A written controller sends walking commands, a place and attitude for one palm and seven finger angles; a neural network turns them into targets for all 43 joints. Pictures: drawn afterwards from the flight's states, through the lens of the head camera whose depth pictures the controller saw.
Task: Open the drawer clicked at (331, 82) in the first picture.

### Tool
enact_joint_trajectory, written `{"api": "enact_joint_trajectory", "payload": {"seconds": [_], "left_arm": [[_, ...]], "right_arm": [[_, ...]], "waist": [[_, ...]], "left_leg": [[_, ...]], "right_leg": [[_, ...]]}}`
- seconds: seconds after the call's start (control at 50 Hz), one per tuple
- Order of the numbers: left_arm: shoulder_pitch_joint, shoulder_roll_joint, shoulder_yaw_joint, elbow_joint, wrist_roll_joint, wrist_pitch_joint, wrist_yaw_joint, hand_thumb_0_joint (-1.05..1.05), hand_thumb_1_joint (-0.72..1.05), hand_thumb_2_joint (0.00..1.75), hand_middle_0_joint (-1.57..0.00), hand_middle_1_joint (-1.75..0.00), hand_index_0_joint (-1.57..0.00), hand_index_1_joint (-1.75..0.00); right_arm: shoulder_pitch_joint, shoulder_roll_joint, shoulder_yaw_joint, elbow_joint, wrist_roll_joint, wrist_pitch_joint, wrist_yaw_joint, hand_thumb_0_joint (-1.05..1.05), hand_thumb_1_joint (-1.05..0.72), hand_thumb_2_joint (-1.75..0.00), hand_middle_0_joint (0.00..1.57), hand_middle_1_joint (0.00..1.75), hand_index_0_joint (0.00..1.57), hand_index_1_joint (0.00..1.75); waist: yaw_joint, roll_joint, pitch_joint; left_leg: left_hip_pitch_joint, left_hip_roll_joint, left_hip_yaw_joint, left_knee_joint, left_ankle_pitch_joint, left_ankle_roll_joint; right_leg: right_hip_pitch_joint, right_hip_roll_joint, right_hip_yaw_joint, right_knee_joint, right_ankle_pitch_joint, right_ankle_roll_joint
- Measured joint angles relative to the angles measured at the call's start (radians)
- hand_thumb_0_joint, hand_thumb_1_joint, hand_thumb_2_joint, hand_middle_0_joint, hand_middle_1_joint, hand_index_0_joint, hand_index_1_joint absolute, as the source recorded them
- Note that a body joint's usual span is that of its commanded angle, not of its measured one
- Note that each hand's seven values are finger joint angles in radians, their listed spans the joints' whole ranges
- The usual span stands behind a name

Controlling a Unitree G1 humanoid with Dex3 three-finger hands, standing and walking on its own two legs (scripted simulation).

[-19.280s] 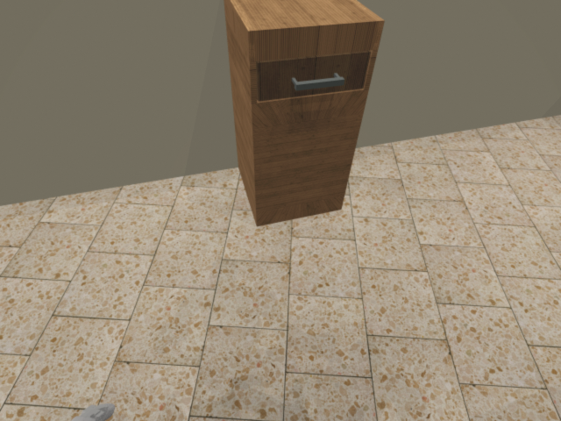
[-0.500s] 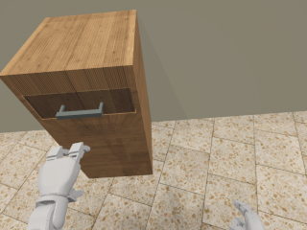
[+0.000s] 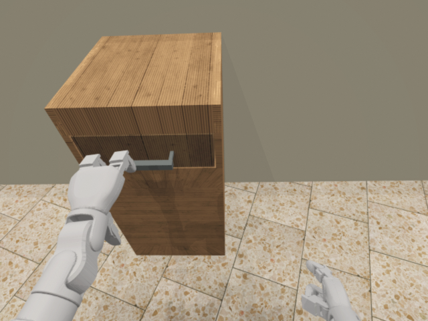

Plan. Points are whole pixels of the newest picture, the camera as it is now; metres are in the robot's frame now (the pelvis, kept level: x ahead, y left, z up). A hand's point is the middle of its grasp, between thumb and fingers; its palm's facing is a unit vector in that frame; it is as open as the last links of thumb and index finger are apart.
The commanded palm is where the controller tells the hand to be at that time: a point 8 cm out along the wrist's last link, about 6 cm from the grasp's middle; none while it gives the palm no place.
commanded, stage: raise the hand with hooked fingers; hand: left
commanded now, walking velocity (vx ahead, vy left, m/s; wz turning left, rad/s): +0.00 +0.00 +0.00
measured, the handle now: (144, 160) +0.51 +0.27 -0.04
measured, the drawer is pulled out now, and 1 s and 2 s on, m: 0.00 0.00 0.00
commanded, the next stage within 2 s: move the hooked fingers above the handle in 0.46 s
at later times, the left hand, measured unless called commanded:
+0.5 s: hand (123, 196) +0.31 +0.22 +0.08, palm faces +0.08 -0.09 -0.99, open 13.8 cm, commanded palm +0.28 +0.22 +0.14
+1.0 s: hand (122, 188) +0.34 +0.24 +0.06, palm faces -0.03 -0.06 -1.00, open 13.8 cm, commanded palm +0.33 +0.24 +0.12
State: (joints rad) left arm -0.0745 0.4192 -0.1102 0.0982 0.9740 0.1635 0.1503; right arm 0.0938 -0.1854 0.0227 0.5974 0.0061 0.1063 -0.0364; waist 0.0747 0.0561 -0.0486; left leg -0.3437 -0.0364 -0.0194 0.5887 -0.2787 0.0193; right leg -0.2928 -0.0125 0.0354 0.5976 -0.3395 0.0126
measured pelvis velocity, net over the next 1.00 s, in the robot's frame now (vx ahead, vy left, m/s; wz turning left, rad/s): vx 0.02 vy -0.03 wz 0.02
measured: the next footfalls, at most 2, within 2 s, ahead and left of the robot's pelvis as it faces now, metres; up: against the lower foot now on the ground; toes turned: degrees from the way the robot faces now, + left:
none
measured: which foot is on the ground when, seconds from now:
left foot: down 0.00-1.00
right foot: down 0.00-1.00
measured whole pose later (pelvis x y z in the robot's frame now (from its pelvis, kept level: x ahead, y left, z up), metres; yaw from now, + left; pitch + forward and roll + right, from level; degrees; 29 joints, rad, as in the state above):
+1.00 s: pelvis +0.02 -0.03 +0.00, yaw +1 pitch +6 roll +0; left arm -0.21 0.50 -0.02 0.34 0.95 -0.02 0.11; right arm 0.15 -0.26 -0.04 0.65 0.02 0.10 -0.07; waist 0.05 0.05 -0.06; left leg -0.41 0.00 -0.06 0.60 -0.29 -0.02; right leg -0.36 0.02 0.00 0.62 -0.36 -0.03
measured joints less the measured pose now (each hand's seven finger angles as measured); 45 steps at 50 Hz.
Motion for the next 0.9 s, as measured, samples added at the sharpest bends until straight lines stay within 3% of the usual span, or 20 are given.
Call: {"api": "enact_joint_trajectory", "payload": {"seconds": [0.12, 0.22, 0.4, 0.5, 0.66, 0.9], "left_arm": [[-0.053, 0.028, 0.009, 0.011, -0.01, -0.032, -0.056, 0.0, -0.49, 0.3, -0.32, -1.2, -0.32, -1.19], [-0.025, 0.026, 0.028, -0.007, -0.028, -0.068, -0.075, 0.0, -0.49, 0.3, -0.31, -1.2, -0.32, -1.2], [0.027, 0.023, 0.035, -0.028, -0.025, -0.125, -0.02, 0.0, -0.49, 0.3, -0.32, -1.2, -0.32, -1.2], [0.011, 0.018, 0.037, -0.006, -0.026, -0.103, 0.01, 0.0, -0.49, 0.3, -0.32, -1.2, -0.32, -1.2], [-0.008, 0.013, 0.021, 0.038, -0.034, -0.074, -0.019, 0.0, -0.49, 0.3, -0.32, -1.2, -0.32, -1.2], [-0.091, 0.065, 0.084, 0.185, -0.027, -0.159, -0.033, 0.0, -0.49, 0.3, -0.32, -1.2, -0.32, -1.2]], "right_arm": [[0.024, -0.012, -0.002, 0.016, -0.001, -0.001, 0.0, 0.01, -0.9, -0.9, 0.2, 0.3, 0.2, 0.3], [0.047, -0.034, -0.017, 0.024, 0.0, 0.003, 0.009, 0.01, -0.91, -0.9, 0.2, 0.3, 0.2, 0.3], [0.068, -0.06, -0.045, 0.038, -0.002, -0.003, 0.006, 0.01, -0.91, -0.9, 0.2, 0.3, 0.2, 0.3], [0.055, -0.062, -0.051, 0.048, 0.006, -0.005, 0.003, 0.01, -0.91, -0.9, 0.2, 0.3, 0.2, 0.3], [0.027, -0.06, -0.038, 0.04, 0.013, -0.002, -0.006, 0.01, -0.91, -0.9, 0.2, 0.3, 0.2, 0.3], [0.037, -0.061, -0.047, 0.042, 0.013, -0.011, -0.032, 0.01, -0.91, -0.9, 0.2, 0.3, 0.2, 0.3]], "waist": [[0.002, 0.006, 0.018], [-0.005, 0.013, 0.02], [-0.005, 0.01, 0.026], [-0.006, 0.014, 0.018], [-0.012, 0.022, 0.0], [-0.015, -0.002, -0.005]], "left_leg": [[0.019, 0.0, -0.012, -0.031, 0.016, -0.001], [0.024, 0.004, -0.011, -0.051, 0.024, -0.003], [0.014, 0.015, -0.018, -0.057, 0.027, -0.018], [0.012, 0.022, -0.024, -0.056, 0.025, -0.028], [0.022, 0.029, -0.024, -0.062, 0.02, -0.038], [-0.028, 0.038, -0.036, -0.019, -0.003, -0.043]], "right_leg": [[0.028, 0.0, -0.012, -0.042, 0.018, -0.001], [0.03, 0.003, -0.01, -0.061, 0.027, -0.002], [0.015, 0.014, -0.017, -0.054, 0.023, -0.017], [0.01, 0.022, -0.023, -0.045, 0.017, -0.027], [0.011, 0.029, -0.023, -0.033, 0.005, -0.038], [-0.032, 0.039, -0.035, 0.0, -0.016, -0.048]]}}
